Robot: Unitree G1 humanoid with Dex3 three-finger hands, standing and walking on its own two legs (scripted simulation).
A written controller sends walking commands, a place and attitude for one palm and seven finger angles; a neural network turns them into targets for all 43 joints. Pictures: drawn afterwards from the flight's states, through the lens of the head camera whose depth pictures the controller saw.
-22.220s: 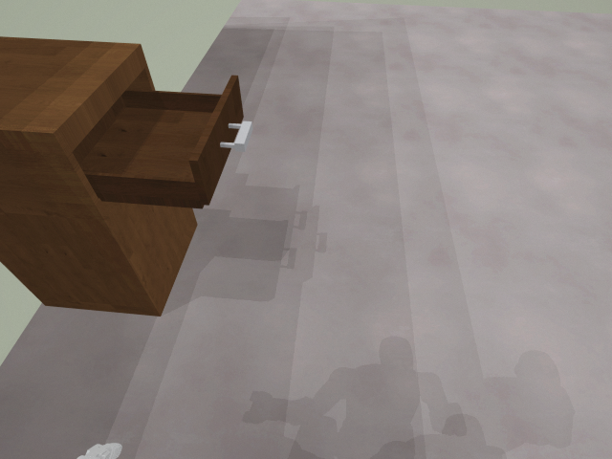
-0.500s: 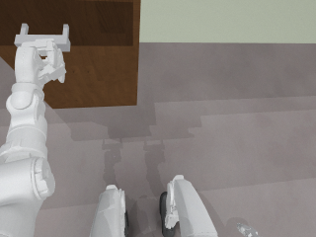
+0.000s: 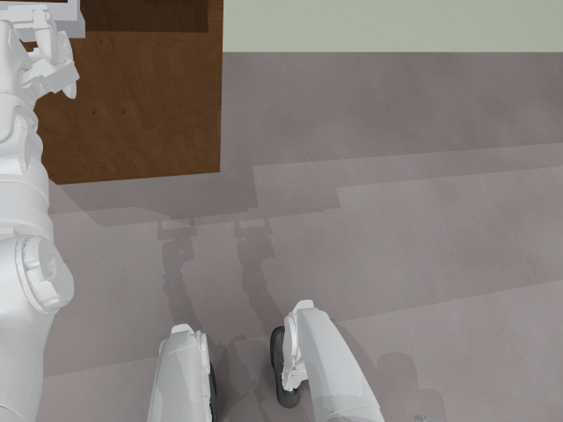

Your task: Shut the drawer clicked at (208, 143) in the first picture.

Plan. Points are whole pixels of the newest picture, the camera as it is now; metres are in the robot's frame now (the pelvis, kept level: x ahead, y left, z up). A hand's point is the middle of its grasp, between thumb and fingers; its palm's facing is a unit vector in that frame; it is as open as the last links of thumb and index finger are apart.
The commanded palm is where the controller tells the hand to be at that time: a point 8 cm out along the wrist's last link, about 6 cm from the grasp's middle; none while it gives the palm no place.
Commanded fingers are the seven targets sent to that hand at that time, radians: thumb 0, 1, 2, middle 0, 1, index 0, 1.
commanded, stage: push the drawer shut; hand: left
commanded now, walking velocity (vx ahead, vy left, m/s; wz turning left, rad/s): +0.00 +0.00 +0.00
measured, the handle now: (31, 5) +0.64 +0.24 +0.04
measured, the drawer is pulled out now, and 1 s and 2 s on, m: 0.02 0.00 0.00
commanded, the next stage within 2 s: pull the fist back off the drawer in 0.42 s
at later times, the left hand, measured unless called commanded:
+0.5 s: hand (55, 42) +0.59 +0.22 +0.04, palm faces +0.03 -1.00 -0.06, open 3.3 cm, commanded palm +0.63 +0.21 +0.05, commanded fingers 0.00 0.90 0.90 -1.40 -1.60 -1.40 -1.60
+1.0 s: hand (65, 47) +0.58 +0.21 +0.04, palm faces +0.03 -1.00 -0.04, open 3.3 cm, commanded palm +0.57 +0.21 +0.05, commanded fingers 0.00 0.90 0.90 -1.40 -1.60 -1.40 -1.60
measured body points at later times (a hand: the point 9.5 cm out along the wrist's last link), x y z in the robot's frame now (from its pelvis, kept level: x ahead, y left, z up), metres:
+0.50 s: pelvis -0.01 -0.01 -0.01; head +0.21 +0.05 +0.37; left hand +0.58 +0.27 +0.05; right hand -0.02 -0.26 -0.10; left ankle +0.02 +0.10 -0.58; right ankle +0.07 -0.13 -0.58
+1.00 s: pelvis -0.02 +0.01 -0.01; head +0.21 +0.06 +0.38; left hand +0.58 +0.26 +0.04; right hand -0.05 -0.24 -0.10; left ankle +0.02 +0.10 -0.58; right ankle +0.07 -0.13 -0.58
